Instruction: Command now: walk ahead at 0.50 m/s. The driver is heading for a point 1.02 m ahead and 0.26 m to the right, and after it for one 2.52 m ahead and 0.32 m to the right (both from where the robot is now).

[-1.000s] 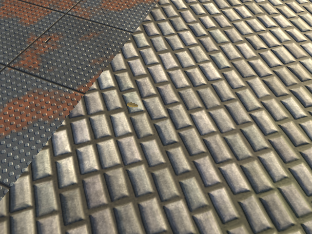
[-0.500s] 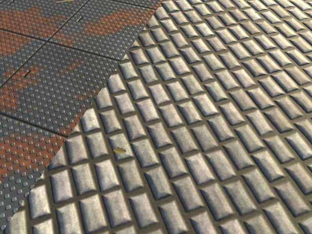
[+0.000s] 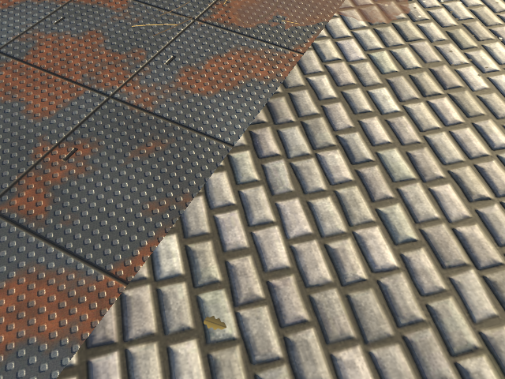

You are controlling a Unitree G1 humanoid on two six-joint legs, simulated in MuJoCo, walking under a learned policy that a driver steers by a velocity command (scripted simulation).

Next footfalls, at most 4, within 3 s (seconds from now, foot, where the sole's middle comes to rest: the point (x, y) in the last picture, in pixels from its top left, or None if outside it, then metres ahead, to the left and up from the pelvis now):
0.04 left None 0.19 0.10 -0.77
0.60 right None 0.45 -0.10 -0.77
1.14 left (308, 260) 0.81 -0.08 -0.77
1.68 right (401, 224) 0.96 -0.37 -0.77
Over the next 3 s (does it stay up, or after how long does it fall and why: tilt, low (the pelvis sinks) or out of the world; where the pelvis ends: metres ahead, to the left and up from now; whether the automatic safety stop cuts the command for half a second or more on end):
stays up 0.89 -0.24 0.01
